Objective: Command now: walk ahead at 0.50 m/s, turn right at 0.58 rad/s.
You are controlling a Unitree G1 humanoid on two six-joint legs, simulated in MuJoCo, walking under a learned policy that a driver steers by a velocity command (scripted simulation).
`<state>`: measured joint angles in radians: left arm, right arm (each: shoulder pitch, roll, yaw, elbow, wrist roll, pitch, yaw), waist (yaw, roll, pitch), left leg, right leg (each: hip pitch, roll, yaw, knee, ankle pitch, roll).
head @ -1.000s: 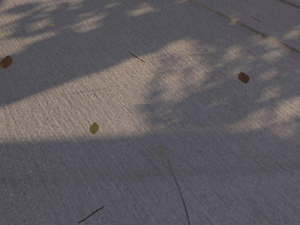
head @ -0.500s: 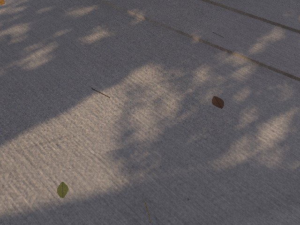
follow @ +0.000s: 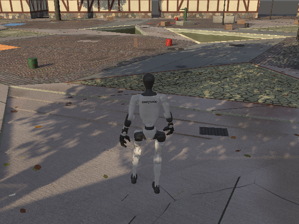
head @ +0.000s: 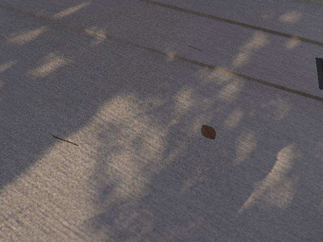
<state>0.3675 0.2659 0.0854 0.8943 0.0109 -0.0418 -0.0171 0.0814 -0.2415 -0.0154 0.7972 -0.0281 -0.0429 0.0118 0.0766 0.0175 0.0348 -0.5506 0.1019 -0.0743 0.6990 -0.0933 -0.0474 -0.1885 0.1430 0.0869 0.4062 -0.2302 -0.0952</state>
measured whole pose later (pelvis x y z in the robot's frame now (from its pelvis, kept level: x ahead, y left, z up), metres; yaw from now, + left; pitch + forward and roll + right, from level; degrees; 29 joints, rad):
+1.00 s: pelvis +0.45 -0.08 -0.02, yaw -34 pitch +1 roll -1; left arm 0.40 0.26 0.06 0.84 0.00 -0.05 0.00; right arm 0.11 -0.26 -0.03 0.73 -0.04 -0.02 0.02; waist 0.06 0.04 0.05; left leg -0.64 0.09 -0.02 0.73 -0.05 -0.03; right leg -0.07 0.17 0.11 0.30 -0.23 -0.13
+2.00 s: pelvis +0.54 -0.15 -0.02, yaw -3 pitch +0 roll +1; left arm 0.23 0.26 0.04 0.75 0.03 0.01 0.02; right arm 0.17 -0.30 -0.07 0.74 0.00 0.10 0.05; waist 0.02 0.02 0.06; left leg -0.35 -0.02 0.00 0.81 -0.45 -0.04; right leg -0.21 -0.05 -0.12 0.47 -0.26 -0.03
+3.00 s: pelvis +0.54 -0.16 -0.03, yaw +32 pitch -1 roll +0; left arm 0.20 0.28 0.03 0.74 0.03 0.02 0.01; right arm 0.18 -0.32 -0.06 0.74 0.00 0.09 0.05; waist 0.01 0.02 0.10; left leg -0.34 -0.02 0.00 0.80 -0.44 -0.03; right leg -0.20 -0.05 -0.14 0.46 -0.25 -0.03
